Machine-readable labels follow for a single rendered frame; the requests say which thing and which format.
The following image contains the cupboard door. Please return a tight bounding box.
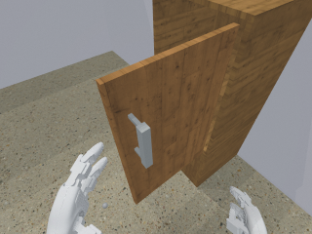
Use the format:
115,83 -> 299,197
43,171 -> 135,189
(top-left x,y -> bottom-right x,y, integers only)
96,22 -> 240,204

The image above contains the handle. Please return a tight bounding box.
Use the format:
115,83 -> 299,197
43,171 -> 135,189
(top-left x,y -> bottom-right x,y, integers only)
128,113 -> 153,169

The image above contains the robot right hand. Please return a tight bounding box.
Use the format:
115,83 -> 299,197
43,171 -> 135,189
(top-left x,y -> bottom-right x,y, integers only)
226,186 -> 267,234

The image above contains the robot left hand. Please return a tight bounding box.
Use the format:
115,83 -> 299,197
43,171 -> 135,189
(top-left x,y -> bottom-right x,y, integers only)
46,142 -> 108,234

